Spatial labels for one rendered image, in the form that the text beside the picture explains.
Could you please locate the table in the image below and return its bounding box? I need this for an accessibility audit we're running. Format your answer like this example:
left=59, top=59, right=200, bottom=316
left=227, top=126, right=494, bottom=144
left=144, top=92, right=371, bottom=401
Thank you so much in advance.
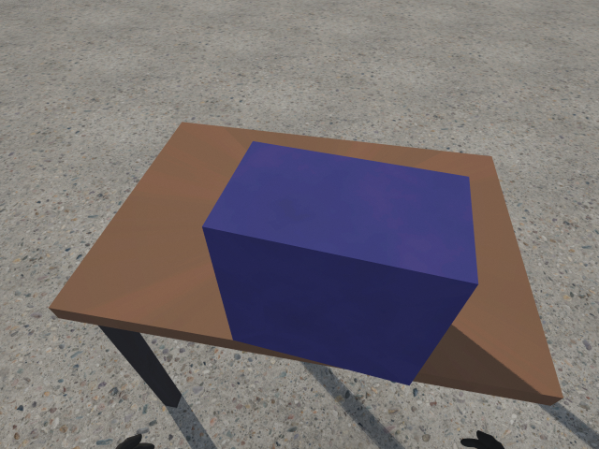
left=49, top=122, right=563, bottom=408

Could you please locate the right robot hand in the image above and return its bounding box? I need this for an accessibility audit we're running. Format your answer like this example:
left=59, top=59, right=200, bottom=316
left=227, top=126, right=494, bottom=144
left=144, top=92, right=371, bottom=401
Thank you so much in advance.
left=460, top=430, right=504, bottom=449

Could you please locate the carton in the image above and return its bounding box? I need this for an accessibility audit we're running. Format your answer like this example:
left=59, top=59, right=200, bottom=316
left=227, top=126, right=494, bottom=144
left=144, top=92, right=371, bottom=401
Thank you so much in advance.
left=202, top=141, right=478, bottom=385

